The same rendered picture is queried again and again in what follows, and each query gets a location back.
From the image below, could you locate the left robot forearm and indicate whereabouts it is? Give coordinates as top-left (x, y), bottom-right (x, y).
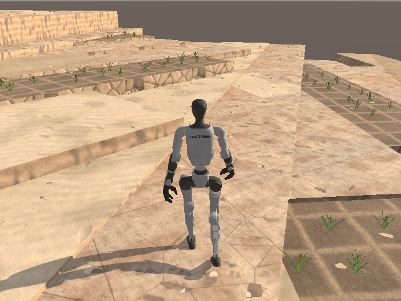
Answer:
top-left (164, 153), bottom-right (177, 186)

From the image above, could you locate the right robot hand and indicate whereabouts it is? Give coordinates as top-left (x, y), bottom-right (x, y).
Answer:
top-left (220, 168), bottom-right (235, 180)

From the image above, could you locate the robot right shin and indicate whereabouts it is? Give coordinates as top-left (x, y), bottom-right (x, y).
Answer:
top-left (211, 213), bottom-right (220, 258)

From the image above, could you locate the robot shin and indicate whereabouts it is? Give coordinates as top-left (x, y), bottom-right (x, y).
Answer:
top-left (184, 202), bottom-right (194, 241)
top-left (211, 213), bottom-right (220, 258)

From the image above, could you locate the left robot hand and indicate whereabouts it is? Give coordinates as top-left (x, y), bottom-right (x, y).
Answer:
top-left (163, 184), bottom-right (177, 203)

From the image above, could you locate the robot left shin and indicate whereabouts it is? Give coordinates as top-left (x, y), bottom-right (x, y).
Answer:
top-left (184, 202), bottom-right (194, 241)

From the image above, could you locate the robot left upper arm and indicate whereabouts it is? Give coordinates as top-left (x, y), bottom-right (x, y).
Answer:
top-left (171, 126), bottom-right (187, 162)

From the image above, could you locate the right robot forearm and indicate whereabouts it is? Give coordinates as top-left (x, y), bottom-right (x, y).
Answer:
top-left (224, 149), bottom-right (234, 171)

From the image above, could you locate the robot right upper arm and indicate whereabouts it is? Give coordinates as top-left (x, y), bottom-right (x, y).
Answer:
top-left (213, 125), bottom-right (230, 159)

